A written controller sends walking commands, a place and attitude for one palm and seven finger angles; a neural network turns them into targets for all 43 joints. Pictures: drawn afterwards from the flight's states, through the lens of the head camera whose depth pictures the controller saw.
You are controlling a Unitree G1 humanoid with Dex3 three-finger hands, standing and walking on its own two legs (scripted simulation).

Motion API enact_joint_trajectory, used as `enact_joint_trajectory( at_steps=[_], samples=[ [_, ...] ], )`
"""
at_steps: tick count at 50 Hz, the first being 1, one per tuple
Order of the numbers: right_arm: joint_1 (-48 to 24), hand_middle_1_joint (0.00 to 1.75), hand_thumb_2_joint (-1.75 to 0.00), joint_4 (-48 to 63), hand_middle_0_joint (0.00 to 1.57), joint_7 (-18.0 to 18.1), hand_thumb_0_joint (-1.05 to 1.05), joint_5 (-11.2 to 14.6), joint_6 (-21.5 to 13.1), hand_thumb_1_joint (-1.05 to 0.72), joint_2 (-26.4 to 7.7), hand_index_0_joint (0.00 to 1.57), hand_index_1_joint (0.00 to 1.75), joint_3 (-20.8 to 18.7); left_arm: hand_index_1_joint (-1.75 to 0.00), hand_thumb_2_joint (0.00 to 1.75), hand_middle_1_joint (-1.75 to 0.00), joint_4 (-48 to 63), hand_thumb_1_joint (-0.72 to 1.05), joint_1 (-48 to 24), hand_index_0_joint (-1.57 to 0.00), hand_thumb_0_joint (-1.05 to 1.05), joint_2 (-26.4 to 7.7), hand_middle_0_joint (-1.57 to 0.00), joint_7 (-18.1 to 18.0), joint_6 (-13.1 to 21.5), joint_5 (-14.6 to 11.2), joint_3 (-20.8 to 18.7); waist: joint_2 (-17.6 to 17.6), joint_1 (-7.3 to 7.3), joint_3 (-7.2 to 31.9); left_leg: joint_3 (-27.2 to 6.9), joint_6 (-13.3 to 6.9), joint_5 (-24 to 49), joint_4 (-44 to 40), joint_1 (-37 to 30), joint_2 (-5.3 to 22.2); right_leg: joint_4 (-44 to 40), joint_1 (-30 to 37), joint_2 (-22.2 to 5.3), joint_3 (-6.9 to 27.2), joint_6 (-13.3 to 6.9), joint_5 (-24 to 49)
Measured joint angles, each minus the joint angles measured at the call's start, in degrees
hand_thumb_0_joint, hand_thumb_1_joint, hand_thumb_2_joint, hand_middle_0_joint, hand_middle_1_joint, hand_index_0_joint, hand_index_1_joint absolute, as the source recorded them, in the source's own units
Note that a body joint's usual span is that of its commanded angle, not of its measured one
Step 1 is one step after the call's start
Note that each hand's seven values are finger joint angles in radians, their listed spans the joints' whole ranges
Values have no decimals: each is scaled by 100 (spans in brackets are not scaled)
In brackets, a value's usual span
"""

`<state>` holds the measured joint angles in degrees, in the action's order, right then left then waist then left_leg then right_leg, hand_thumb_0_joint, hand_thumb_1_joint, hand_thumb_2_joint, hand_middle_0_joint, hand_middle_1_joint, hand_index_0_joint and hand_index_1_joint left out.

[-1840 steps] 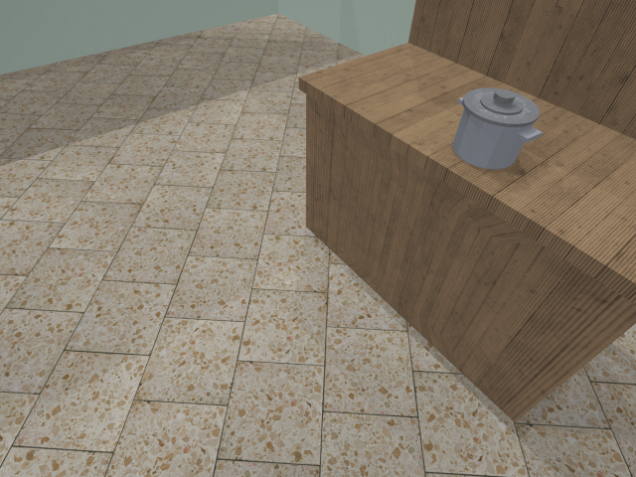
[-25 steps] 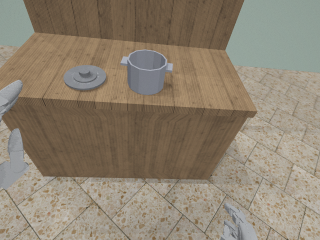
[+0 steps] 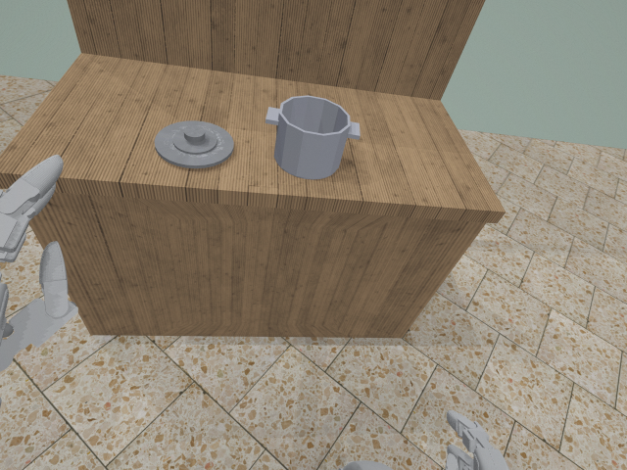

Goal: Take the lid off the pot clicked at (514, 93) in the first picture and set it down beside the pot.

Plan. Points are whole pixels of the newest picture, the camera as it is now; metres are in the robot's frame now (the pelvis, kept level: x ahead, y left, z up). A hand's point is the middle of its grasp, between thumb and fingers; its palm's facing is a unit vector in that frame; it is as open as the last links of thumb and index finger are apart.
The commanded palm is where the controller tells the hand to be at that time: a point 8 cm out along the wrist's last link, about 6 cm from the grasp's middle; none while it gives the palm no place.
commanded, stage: stop stepping back and stand still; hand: left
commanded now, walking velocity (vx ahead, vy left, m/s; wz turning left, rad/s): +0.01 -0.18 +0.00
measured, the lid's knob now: (194, 134) +0.77 +0.26 -0.03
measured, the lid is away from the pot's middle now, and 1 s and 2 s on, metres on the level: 0.26 0.26 0.26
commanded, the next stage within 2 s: let the arm hang, fingers relaxed in 1.52 s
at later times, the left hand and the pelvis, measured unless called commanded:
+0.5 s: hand out of the picture +0.02 +0.24 -0.19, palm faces +0.01 -0.99 -0.13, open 7.1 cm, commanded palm none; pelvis +0.00 +0.04 +0.01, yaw +2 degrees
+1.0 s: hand out of the picture +0.16 +0.29 -0.19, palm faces +0.06 -0.99 -0.11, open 7.3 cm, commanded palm none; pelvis +0.06 +0.12 +0.00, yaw +2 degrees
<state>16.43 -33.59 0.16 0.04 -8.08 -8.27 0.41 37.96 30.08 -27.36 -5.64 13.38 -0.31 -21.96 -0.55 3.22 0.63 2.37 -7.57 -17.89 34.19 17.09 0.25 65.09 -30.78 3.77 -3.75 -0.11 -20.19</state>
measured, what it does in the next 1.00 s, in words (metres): steps to the left: right foot, then left foot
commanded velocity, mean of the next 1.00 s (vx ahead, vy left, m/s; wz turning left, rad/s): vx -0.02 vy -0.07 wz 0.00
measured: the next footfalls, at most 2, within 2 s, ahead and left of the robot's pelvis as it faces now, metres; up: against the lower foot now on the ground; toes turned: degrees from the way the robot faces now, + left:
right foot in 0.70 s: +0.09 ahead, -0.09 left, +0.00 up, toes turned +3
left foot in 0.80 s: +0.05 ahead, +0.18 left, +0.00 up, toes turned -2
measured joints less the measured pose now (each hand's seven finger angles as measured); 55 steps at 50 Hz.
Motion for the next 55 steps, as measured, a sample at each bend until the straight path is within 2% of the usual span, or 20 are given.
enact_joint_trajectory(
  at_steps=[3, 6, 8, 11, 14, 17, 25, 31, 32, 33, 34, 35, 36, 37, 39, 40, 43, 46, 50, 55],
  samples=[
    [44, 30, -90, -214, 20, 73, 1, -74, 339, -90, -168, 21, 30, -51, -30, 90, -30, -2154, 90, -1184, -21, 0, 665, -20, 207, -874, 218, 738, 293, 40, 13, -116, -122, 192, -119, 93, -153, 638, -427, -117, 362, 65, -46],
    [140, 30, -90, -503, 20, 65, 1, -146, 671, -90, -138, 21, 30, 41, -30, 90, -30, -4378, 91, -1847, -20, 0, 1114, -19, 320, -1684, 285, 1080, 13, 156, -46, -38, 24, 295, -214, 35, -386, 1335, -839, -151, 838, 153, 295],
    [289, 30, -90, -710, 21, 91, 1, -157, 780, -90, -88, 21, 30, 89, -30, 90, -30, -5611, 91, -1895, -19, 0, 1306, -19, 421, -2009, 283, 1323, -244, 246, -20, 47, 133, 310, -272, 5, -509, 1688, -1071, -110, 1048, 223, 674],
    [557, 30, -90, -1050, 21, 167, 1, -152, 831, -90, -65, 21, 30, 58, -30, 90, -30, -6999, 92, -1668, -19, 0, 1577, -19, 620, -2223, 241, 1781, -520, 296, 15, 159, -54, 331, -345, 21, -607, 1870, -1291, -97, 1133, 314, 1217],
    [828, 30, -90, -1413, 20, 247, 1, -125, 808, -90, -33, 21, 30, -21, -30, 90, -30, -7870, 94, -1396, -19, -1, 1805, -19, 691, -2161, 96, 1966, -723, 244, -41, 195, -94, 396, -483, 36, -638, 1537, -1290, -179, 1060, 329, 1507],
    [1136, 30, -90, -1766, 20, 302, 1, -100, 797, -90, 20, 21, 30, -92, -30, 90, -30, -8229, 100, -1391, -20, -7, 1602, -20, 644, -1931, 82, 1893, -748, 130, -55, 50, 156, 505, -729, 27, -644, 864, -1064, -227, 960, 286, 1506],
    [1481, 30, -90, -2308, 20, 405, 1, -115, 778, -90, 19, 20, 30, -246, -30, 90, -30, -9235, 95, -1096, -20, -3, 1204, -20, 580, -1848, 114, 1889, -262, 131, 194, -69, 438, 649, -1434, -392, -745, -524, -119, -236, 720, 238, 1013],
    [1267, 30, -90, -2603, 20, 387, 1, -114, 804, -91, 180, 20, 30, -232, -30, 90, -30, -9523, 93, -1155, -20, -1, 1289, -19, 502, -1746, 22, 1882, 61, 30, 164, -72, 444, 732, -1839, -797, -968, -2453, 849, -301, 329, 133, 251],
    [1182, 30, -90, -2644, 20, 386, 1, -98, 830, -91, 206, 20, 30, -240, -30, 90, -30, -9535, 92, -1172, -20, -1, 1340, -19, 485, -1711, -9, 1874, 102, -6, 136, -51, 566, 724, -1853, -842, -1009, -2889, 1054, -296, 253, 77, 165],
    [1086, 30, -90, -2669, 20, 386, 1, -58, 866, -90, 242, 20, 30, -255, -30, 90, -30, -9518, 92, -1197, -20, 0, 1386, -19, 463, -1657, -38, 1862, 113, -40, 83, -27, 865, 665, -1673, -782, -1068, -3378, 1296, -317, 170, -60, 186],
    [984, 30, -90, -2672, 20, 368, 1, 23, 902, -90, 311, 21, 30, -279, -30, 90, -30, -9449, 92, -1236, -20, 0, 1390, -19, 424, -1576, -60, 1842, 5, -71, -3, -65, 1298, 584, -1005, -449, -1235, -3819, 1528, -437, 198, -381, 314],
    [874, 30, -90, -2638, 20, 308, 1, 95, 937, -90, 356, 21, 30, -304, -30, 90, -30, -9378, 92, -1303, -20, 0, 1405, -19, 339, -1510, -55, 1806, -68, -131, -101, -161, 1447, -33, 348, 122, -1327, -3962, 1571, -540, 299, -497, 630],
    [731, 30, -90, -2601, 20, 237, 1, 110, 970, -90, 335, 21, 30, -340, -30, 90, -30, -9373, 91, -1400, -20, 0, 1480, -20, 229, -1503, -25, 1780, 34, -180, -227, -375, 1297, -552, 1631, 564, -1196, -3725, 1492, -511, 272, -304, 678],
    [614, 30, -90, -2549, 20, 166, 1, 98, 968, -90, 313, 21, 30, -372, -30, 90, -30, -9406, 91, -1475, -20, 0, 1532, -20, 153, -1523, 21, 1783, 117, -155, -309, -595, 966, -893, 2355, 769, -958, -3463, 1438, -469, 237, -83, 556],
    [498, 30, -90, -2401, 20, 57, 1, 42, 896, -90, 326, 21, 30, -384, -30, 90, -30, -9474, 91, -1561, -20, 0, 1561, -19, 141, -1578, 115, 1772, 47, -37, -322, -839, 690, -971, 1786, 567, -350, -2956, 1306, -507, 288, 266, 194],
    [489, 30, -90, -2316, 20, 50, 1, 6, 836, -90, 315, 21, 30, -368, -30, 90, -30, -9482, 91, -1603, -20, 0, 1589, -19, 165, -1592, 115, 1775, -10, -10, -279, -870, 639, -722, 1190, 411, -156, -2575, 1125, -549, 357, 264, -41],
    [337, 30, -90, -2295, 20, 191, 1, -162, 779, -91, 383, 21, 30, -318, -30, 90, -30, -9541, 91, -1797, -20, 0, 1667, -19, 299, -1655, 67, 1825, -291, -48, -265, -470, 401, -890, 1284, 335, -356, -1310, 650, -487, 912, 100, -664],
    [335, 30, -90, -2322, 20, 303, 1, -239, 736, -92, 434, 21, 30, -255, -30, 90, -30, -9546, 92, -2042, -20, 0, 1710, -19, 382, -1650, 58, 1860, -367, -54, -227, -402, 296, -670, 705, 66, -466, -804, 438, -381, 940, 73, -499],
    [327, 30, -90, -2392, 20, 340, 2, -216, 640, -93, 434, 21, 30, -203, -30, 90, -30, -9355, 92, -2317, -20, 0, 1669, -20, 428, -1517, 32, 1909, -329, -92, -304, -519, 280, -244, -207, -271, -418, -1125, 415, -337, 659, 128, -454],
    [253, 30, -90, -2388, 20, 373, 1, -167, 657, -92, 346, 21, 30, -291, -30, 90, -30, -9219, 91, -2494, -20, 0, 1584, -20, 450, -1520, 35, 1964, -163, 36, -428, -571, 320, -81, -749, -554, -248, -2109, 685, -366, 364, 95, -321]
  ],
)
